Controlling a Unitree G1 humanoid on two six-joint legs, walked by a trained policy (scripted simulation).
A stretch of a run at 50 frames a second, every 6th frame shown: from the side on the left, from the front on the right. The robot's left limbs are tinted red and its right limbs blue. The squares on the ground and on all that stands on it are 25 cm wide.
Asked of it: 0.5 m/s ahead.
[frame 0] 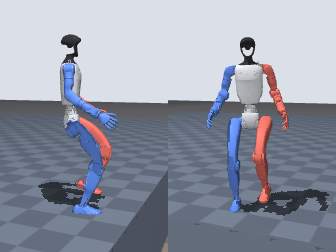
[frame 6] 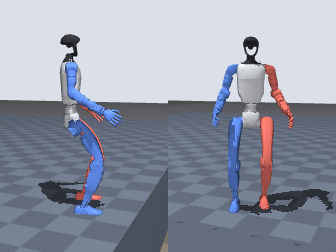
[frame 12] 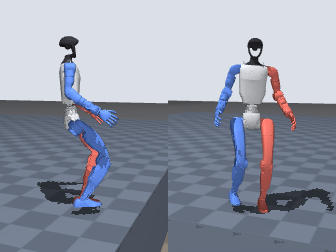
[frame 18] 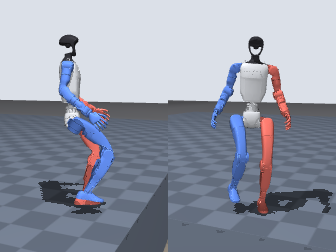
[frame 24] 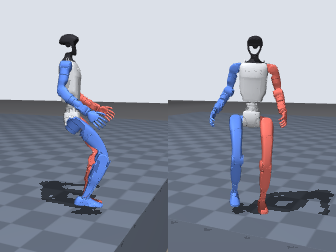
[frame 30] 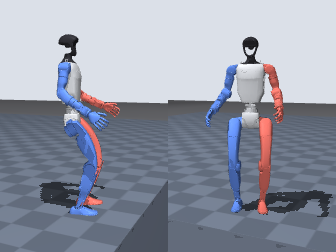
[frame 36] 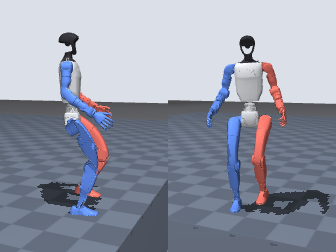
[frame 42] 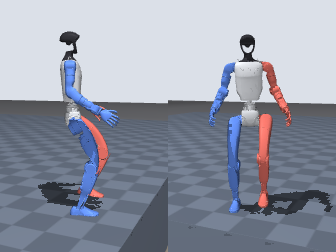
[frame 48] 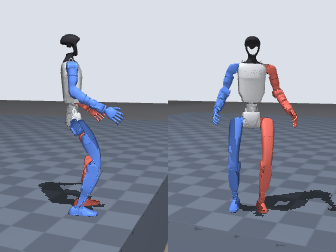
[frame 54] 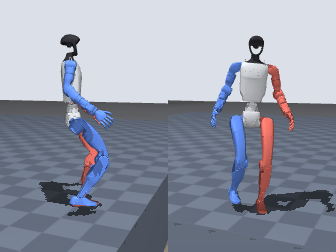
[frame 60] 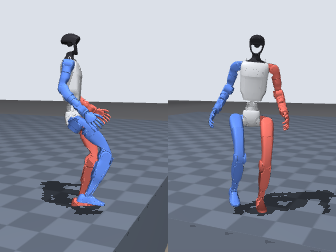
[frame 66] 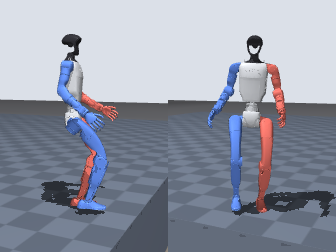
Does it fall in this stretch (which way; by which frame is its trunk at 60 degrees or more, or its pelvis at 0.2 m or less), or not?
no
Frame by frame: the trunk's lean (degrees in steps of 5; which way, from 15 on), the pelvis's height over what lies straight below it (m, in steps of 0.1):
0: 5, 0.7
6: 0, 0.7
12: 5, 0.7
18: 5, 0.7
24: 5, 0.7
30: 5, 0.7
36: 5, 0.7
42: 5, 0.8
48: 0, 0.7
54: 5, 0.7
60: 5, 0.8
66: 5, 0.7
